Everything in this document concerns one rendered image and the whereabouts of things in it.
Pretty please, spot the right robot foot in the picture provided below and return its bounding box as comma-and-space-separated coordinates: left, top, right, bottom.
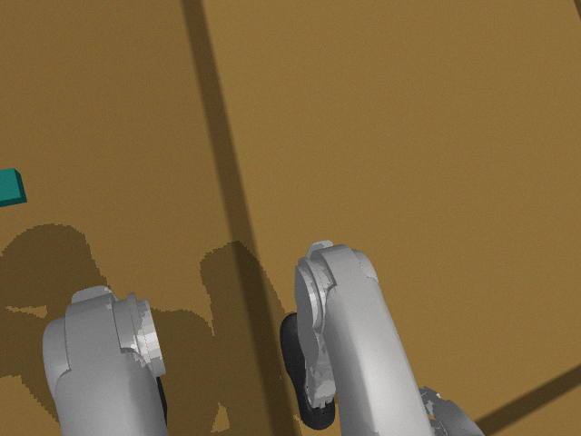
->
280, 312, 335, 431

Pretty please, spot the right robot hand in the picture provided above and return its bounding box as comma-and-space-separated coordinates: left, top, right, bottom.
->
419, 386, 485, 436

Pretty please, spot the small box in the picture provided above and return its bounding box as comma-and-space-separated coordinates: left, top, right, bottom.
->
0, 168, 27, 207

